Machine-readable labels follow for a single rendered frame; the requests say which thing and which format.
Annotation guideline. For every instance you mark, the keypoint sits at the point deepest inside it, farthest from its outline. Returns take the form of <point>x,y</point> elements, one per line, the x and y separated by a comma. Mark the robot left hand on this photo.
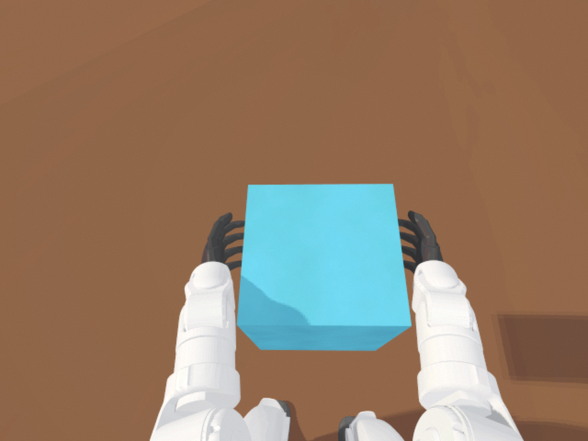
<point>217,242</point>

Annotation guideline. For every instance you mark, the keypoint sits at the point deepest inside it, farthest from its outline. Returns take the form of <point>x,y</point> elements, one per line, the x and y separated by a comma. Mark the robot left upper arm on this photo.
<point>219,423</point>

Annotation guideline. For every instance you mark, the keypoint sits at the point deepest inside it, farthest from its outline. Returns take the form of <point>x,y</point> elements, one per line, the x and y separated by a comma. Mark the right robot thigh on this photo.
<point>371,430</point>

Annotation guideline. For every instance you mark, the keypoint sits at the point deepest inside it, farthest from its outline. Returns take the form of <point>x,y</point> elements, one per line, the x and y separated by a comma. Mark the robot right hand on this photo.
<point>424,241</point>

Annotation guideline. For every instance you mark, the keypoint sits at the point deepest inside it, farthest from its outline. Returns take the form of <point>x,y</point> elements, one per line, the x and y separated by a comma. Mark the right robot forearm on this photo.
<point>453,368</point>

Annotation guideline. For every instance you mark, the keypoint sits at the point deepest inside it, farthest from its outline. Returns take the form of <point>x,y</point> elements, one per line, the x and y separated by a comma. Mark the left robot shin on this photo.
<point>271,402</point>

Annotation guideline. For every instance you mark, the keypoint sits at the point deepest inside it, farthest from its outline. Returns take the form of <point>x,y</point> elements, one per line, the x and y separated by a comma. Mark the left robot forearm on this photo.
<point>204,374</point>

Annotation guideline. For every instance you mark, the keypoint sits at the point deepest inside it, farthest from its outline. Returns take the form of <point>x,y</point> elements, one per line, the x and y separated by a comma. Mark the robot right upper arm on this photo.
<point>447,422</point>

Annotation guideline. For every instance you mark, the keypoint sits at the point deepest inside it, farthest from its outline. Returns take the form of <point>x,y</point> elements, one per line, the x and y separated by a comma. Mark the carton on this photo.
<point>322,268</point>

